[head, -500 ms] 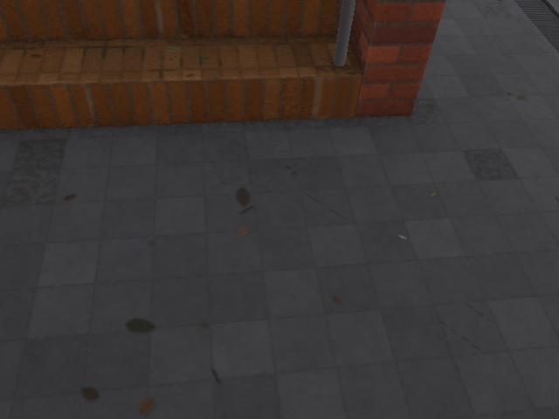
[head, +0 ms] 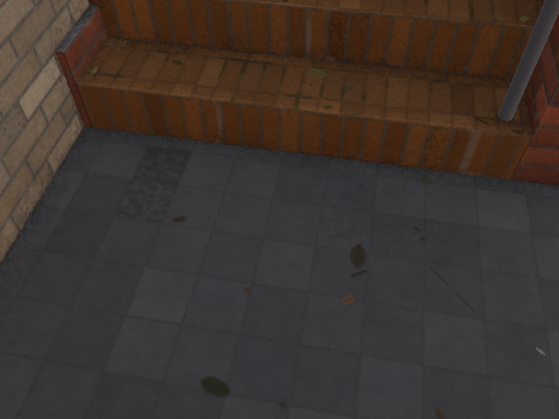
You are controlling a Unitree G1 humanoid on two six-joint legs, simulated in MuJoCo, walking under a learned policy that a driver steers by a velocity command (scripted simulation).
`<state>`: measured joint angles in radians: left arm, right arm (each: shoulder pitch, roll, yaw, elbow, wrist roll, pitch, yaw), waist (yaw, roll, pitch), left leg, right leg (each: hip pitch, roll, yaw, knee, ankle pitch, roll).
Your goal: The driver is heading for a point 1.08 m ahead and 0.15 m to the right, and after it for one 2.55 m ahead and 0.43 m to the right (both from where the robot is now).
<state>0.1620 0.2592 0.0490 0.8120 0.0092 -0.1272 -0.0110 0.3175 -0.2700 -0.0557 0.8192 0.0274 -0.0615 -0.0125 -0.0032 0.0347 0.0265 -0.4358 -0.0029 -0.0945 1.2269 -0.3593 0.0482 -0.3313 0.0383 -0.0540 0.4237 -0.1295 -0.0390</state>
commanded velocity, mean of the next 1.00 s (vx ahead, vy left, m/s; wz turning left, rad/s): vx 0.50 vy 0.00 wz -0.05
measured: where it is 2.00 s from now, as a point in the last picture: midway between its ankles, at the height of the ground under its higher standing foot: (311, 236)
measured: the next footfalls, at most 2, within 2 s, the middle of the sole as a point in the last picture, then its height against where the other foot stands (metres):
left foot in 0.36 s outside the picture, level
right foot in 0.92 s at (317, 342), level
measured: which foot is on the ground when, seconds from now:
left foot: up 0.00-0.34, down 0.36-0.94, up 0.96-1.00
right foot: down 0.00-0.36, up 0.38-0.90, down 0.92-1.00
